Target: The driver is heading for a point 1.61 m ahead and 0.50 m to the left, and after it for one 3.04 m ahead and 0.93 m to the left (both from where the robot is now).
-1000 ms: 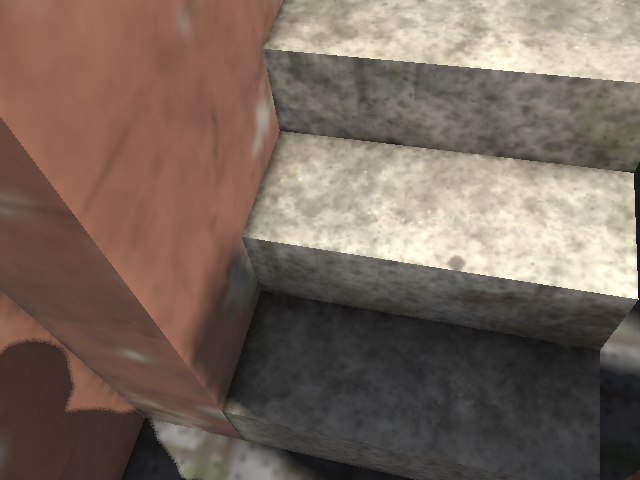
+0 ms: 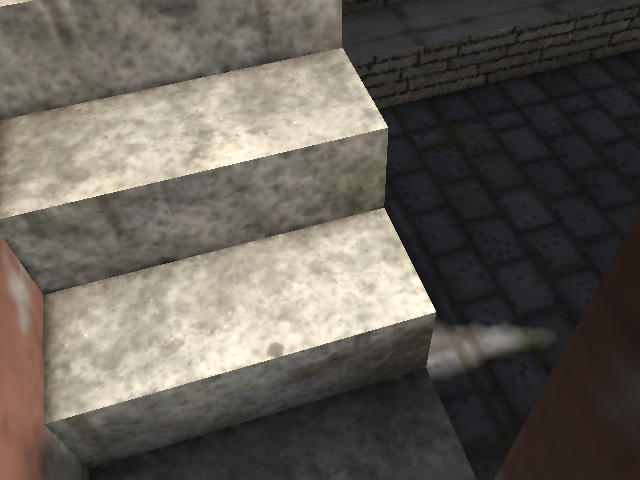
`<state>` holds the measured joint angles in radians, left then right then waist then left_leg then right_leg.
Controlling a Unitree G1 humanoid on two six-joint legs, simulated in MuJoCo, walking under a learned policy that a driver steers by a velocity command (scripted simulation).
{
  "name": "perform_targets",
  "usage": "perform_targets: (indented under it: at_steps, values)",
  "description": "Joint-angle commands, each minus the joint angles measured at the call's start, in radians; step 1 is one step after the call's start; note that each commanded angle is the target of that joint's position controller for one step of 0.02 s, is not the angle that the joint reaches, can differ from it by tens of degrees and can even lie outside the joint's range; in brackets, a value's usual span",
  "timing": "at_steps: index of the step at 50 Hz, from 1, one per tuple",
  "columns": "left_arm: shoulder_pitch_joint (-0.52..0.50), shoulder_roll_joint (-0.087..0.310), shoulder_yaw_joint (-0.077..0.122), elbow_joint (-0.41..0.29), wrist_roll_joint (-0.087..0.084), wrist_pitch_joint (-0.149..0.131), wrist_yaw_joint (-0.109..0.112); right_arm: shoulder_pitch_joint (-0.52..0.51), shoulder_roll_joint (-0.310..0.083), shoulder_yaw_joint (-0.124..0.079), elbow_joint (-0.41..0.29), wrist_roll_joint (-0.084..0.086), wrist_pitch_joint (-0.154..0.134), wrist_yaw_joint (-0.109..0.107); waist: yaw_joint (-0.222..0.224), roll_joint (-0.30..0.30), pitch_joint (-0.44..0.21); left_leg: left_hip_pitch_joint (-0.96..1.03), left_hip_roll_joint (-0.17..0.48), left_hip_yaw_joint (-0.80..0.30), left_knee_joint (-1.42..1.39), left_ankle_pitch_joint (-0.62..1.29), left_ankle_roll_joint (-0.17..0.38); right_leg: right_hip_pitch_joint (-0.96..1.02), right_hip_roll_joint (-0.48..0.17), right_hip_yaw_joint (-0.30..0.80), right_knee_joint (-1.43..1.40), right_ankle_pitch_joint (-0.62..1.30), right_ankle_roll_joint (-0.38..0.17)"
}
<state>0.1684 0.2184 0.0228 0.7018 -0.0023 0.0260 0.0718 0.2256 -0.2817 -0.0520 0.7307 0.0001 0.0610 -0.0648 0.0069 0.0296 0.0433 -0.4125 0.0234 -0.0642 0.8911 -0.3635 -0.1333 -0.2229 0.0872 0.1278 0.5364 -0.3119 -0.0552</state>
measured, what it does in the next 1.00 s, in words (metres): steps on the spot: left foot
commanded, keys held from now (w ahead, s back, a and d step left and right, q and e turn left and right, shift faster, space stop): no key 0.90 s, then w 0.10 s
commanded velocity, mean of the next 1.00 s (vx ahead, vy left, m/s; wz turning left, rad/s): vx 0.02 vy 0.00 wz -0.04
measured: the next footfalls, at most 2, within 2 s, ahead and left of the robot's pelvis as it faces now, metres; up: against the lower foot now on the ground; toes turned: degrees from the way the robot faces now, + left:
left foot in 0.06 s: +0.04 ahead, +0.17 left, +0.00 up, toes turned -3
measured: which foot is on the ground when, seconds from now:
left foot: up 0.00-0.04, down 0.06-1.00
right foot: down 0.00-1.00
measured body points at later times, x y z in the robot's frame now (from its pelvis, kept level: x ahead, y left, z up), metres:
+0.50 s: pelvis +0.01 +0.04 +0.01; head +0.01 +0.04 +0.46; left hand +0.06 +0.30 -0.13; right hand +0.09 -0.22 -0.12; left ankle +0.00 +0.17 -0.74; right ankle -0.02 -0.10 -0.74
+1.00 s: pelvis +0.02 +0.03 +0.01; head +0.02 +0.03 +0.46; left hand +0.07 +0.28 -0.13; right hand +0.07 -0.22 -0.13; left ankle +0.00 +0.17 -0.74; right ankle -0.02 -0.10 -0.74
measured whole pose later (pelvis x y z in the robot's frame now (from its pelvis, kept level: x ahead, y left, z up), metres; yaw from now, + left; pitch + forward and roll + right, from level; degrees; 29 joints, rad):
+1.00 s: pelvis +0.02 +0.03 +0.01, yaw +0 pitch -1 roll +0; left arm 0.30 0.24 -0.01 0.93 0.03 0.00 0.05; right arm 0.25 -0.22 0.02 1.03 0.00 -0.03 -0.01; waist 0.00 -0.01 0.00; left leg -0.11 0.02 -0.06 0.34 -0.22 -0.03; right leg -0.06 0.05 0.14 0.33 -0.25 -0.01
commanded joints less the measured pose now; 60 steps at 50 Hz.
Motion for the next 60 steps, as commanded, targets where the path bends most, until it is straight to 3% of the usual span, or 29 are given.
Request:
perform_targets:
  at_steps: [1, 2, 3, 4, 5, 6, 7, 9, 11, 13, 16, 18, 19, 21, 22, 27, 29, 30, 34, 36, 43, 45, 46, 47, 51, 55, 58, 59, 60]
  values:
    - [0.021, 0.102, 0.023, -0.031, -0.002, -0.002, -0.01, 0.026, -0.034, 0.006, -0.041, 0.014, -0.036, 0.016, 0.014, -0.178, -0.091, 0.103, 0.016, 0.03, -0.256, 0.008, 0.024, 0.077, -0.242, 0.206, -0.067, 0.665, -0.114]
    - [-0.013, 0.091, 0.019, -0.027, -0.013, -0.011, -0.022, 0.057, -0.031, 0.002, -0.024, 0.008, -0.047, 0.018, -0.022, -0.18, -0.073, 0.184, 0.023, 0.027, -0.419, 0.127, 0.04, 0.042, -0.215, 0.229, -0.08, 0.529, -0.087]
    - [0.002, 0.072, 0.011, -0.009, -0.004, -0.026, -0.032, 0.089, -0.039, 0.004, -0.006, -0.014, -0.06, 0.023, -0.042, -0.132, -0.077, 0.3, 0.034, -0.001, -0.543, 0.378, 0.053, -0.002, -0.179, 0.222, -0.096, 0.398, -0.034]
    - [0.069, 0.048, 0.007, 0.014, 0.026, -0.041, -0.04, 0.087, -0.103, -0.005, 0.004, -0.04, -0.069, 0.028, 0.014, -0.002, -0.096, 0.374, 0.116, -0.094, -0.477, 0.757, 0.072, -0.024, -0.082, 0.137, -0.026, 0.157, 0.033]
    - [0.16, 0.054, 0.014, 0.048, 0.014, -0.042, -0.042, 0.038, -0.1, 0.001, 0.009, -0.052, -0.071, 0.035, 0.081, 0.161, -0.099, 0.312, 0.166, -0.141, -0.454, 0.842, 0.159, 0.02, -0.066, 0.112, -0.084, -0.085, 0.078]
    - [0.11, 0.091, 0.016, 0.051, 0.02, -0.041, -0.044, -0.018, -0.063, 0.005, 0.011, -0.032, -0.075, 0.04, 0.05, 0.147, -0.051, 0.271, 0.146, -0.14, -0.498, 0.654, 0.165, 0.03, -0.089, 0.107, -0.129, -0.072, 0.109]
    - [0.051, 0.109, 0.023, 0.059, 0.016, -0.04, -0.046, -0.011, -0.067, 0.001, 0.02, -0.023, -0.081, 0.041, 0.014, 0.086, -0.014, 0.29, 0.107, -0.118, -0.516, 0.48, 0.139, -0.002, -0.077, 0.109, -0.143, -0.03, 0.111]
    - [0.016, 0.088, 0.02, 0.077, 0.003, -0.022, -0.038, 0.007, -0.094, -0.007, 0.038, -0.023, -0.095, 0.039, -0.007, 0.047, -0.003, 0.296, 0.088, -0.114, -0.553, 0.326, 0.115, 0.005, -0.068, 0.098, -0.155, 0.028, 0.108]
    - [0.035, 0.071, 0.017, 0.099, 0.002, -0.016, -0.036, 0.013, -0.072, 0.0, 0.062, -0.014, -0.105, 0.039, -0.003, 0.063, 0.013, 0.276, 0.088, -0.117, -0.586, 0.246, 0.112, 0.035, -0.081, 0.108, -0.186, 0.048, 0.105]
    - [0.047, 0.076, 0.021, 0.123, 0.003, -0.017, -0.034, 0.017, -0.068, 0.003, 0.081, -0.01, -0.112, 0.038, -0.008, 0.037, 0.015, 0.283, 0.083, -0.11, -0.596, 0.235, 0.11, 0.046, -0.084, 0.105, -0.203, 0.069, 0.102]
    - [0.061, 0.078, 0.026, 0.161, -0.007, -0.023, -0.026, 0.004, -0.074, 0.002, 0.098, -0.018, -0.107, 0.031, -0.01, 0.001, 0.007, 0.293, 0.078, -0.112, -0.612, 0.165, 0.098, 0.052, -0.091, 0.099, -0.233, 0.076, 0.107]
    - [0.071, 0.081, 0.027, 0.18, -0.007, -0.027, -0.024, 0.003, -0.073, 0.004, 0.112, -0.016, -0.102, 0.027, -0.013, -0.012, 0.01, 0.307, 0.072, -0.106, -0.612, 0.185, 0.099, 0.049, -0.094, 0.099, -0.244, 0.095, 0.109]
    - [0.062, 0.085, 0.029, 0.17, -0.016, -0.032, -0.026, -0.024, -0.088, 0.001, 0.097, -0.023, -0.103, 0.028, -0.011, -0.044, 0.027, 0.314, 0.069, -0.096, -0.589, 0.229, 0.106, 0.02, -0.095, 0.09, -0.249, 0.113, 0.094]
    - [0.089, 0.089, 0.026, 0.178, -0.012, -0.031, -0.024, 0.003, -0.078, 0.004, 0.122, -0.025, -0.102, 0.03, -0.019, -0.056, -0.007, 0.346, 0.066, -0.085, -0.581, 0.246, 0.106, 0.034, -0.091, 0.086, -0.249, 0.123, 0.084]
    - [0.104, 0.073, 0.017, 0.172, -0.014, -0.032, -0.023, 0.003, -0.063, 0.01, 0.131, -0.022, -0.1, 0.035, -0.008, -0.028, -0.012, 0.343, 0.062, -0.086, -0.59, 0.219, 0.1, 0.047, -0.106, 0.097, -0.266, 0.124, 0.078]
    - [0.129, 0.115, 0.016, 0.168, -0.008, -0.037, -0.02, -0.01, -0.083, 0.011, 0.16, -0.02, -0.1, 0.046, -0.01, -0.03, -0.011, 0.361, 0.056, -0.076, -0.583, 0.331, 0.096, 0.058, -0.109, 0.094, -0.267, 0.188, 0.079]
    - [0.133, 0.109, 0.01, 0.161, -0.011, -0.037, -0.022, -0.018, -0.073, 0.017, 0.169, -0.016, -0.101, 0.053, -0.009, -0.026, -0.013, 0.362, 0.058, -0.073, -0.579, 0.397, 0.099, 0.068, -0.116, 0.095, -0.264, 0.238, 0.077]
    - [0.151, 0.111, 0.007, 0.178, 0.003, -0.032, -0.02, 0.019, -0.064, 0.02, 0.2, -0.008, -0.1, 0.057, -0.016, -0.008, -0.051, 0.382, 0.057, -0.071, -0.579, 0.43, 0.092, 0.098, -0.115, 0.103, -0.26, 0.244, 0.094]
    - [0.155, 0.127, 0.005, 0.177, -0.002, -0.023, -0.019, 0.003, -0.082, 0.023, 0.227, -0.014, -0.099, 0.062, -0.01, -0.021, -0.034, 0.374, 0.052, -0.068, -0.577, 0.451, 0.089, 0.095, -0.113, 0.094, -0.255, 0.269, 0.096]
    - [0.158, 0.134, 0.002, 0.176, 0.003, -0.02, -0.018, -0.003, -0.085, 0.027, 0.23, -0.009, -0.105, 0.07, -0.011, -0.017, -0.032, 0.372, 0.049, -0.062, -0.572, 0.468, 0.09, 0.094, -0.112, 0.093, -0.245, 0.285, 0.092]
    - [0.17, 0.139, -0.007, 0.18, 0.001, -0.012, -0.02, 0.01, -0.089, 0.035, 0.265, -0.012, -0.102, 0.069, -0.011, -0.034, -0.021, 0.354, 0.041, -0.053, -0.574, 0.432, 0.083, 0.096, -0.108, 0.088, -0.239, 0.313, 0.089]
    - [0.17, 0.138, -0.01, 0.176, 0.008, -0.013, -0.028, 0.022, -0.084, 0.039, 0.28, -0.01, -0.101, 0.067, -0.012, -0.034, -0.024, 0.353, 0.041, -0.047, -0.57, 0.456, 0.092, 0.097, -0.102, 0.087, -0.228, 0.335, 0.083]
    - [0.175, 0.133, -0.013, 0.179, 0.009, -0.013, -0.029, 0.029, -0.076, 0.043, 0.286, -0.013, -0.099, 0.064, -0.013, -0.037, -0.042, 0.359, 0.033, -0.038, -0.576, 0.398, 0.091, 0.103, -0.097, 0.083, -0.237, 0.297, 0.08]
    - [0.17, 0.091, -0.019, 0.194, 0.044, -0.029, -0.018, 0.026, 0.072, 0.084, 0.273, 0.01, -0.096, 0.05, 0.015, -0.031, -0.034, 0.319, 0.056, -0.033, -0.579, 0.337, 0.121, 0.118, -0.115, 0.046, -0.263, 0.28, 0.034]
    - [0.133, 0.104, -0.023, 0.201, 0.038, -0.049, -0.01, 0.005, -0.01, 0.071, 0.22, -0.001, -0.104, 0.043, 0.001, -0.03, -0.011, 0.294, 0.046, -0.03, -0.587, 0.241, 0.14, 0.091, -0.115, 0.061, -0.279, 0.222, 0.01]
    - [0.148, 0.11, -0.017, 0.227, 0.023, -0.061, -0.009, 0.054, 0.008, 0.072, 0.207, 0.006, -0.122, 0.041, -0.007, -0.026, 0.011, 0.299, 0.055, -0.025, -0.561, 0.357, 0.144, 0.093, -0.125, 0.058, -0.256, 0.376, 0.008]
    - [0.167, 0.098, -0.011, 0.244, 0.014, -0.064, -0.009, 0.096, 0.026, 0.071, 0.207, 0.009, -0.129, 0.036, -0.002, -0.025, -0.03, 0.316, 0.059, -0.02, -0.532, 0.439, 0.145, 0.127, -0.126, 0.048, -0.223, 0.47, 0.012]
    - [0.171, 0.097, -0.008, 0.247, 0.011, -0.065, -0.023, 0.112, 0.061, 0.082, 0.205, 0.008, -0.131, 0.033, -0.008, 0.005, -0.032, 0.327, 0.047, -0.013, -0.525, 0.412, 0.145, 0.115, -0.126, 0.051, -0.219, 0.46, 0.012]
    - [0.166, 0.092, -0.006, 0.249, 0.012, -0.064, -0.028, 0.116, 0.068, 0.082, 0.204, 0.008, -0.131, 0.031, -0.008, -0.001, -0.025, 0.322, 0.048, -0.014, -0.523, 0.408, 0.145, 0.109, -0.124, 0.05, -0.217, 0.455, 0.013]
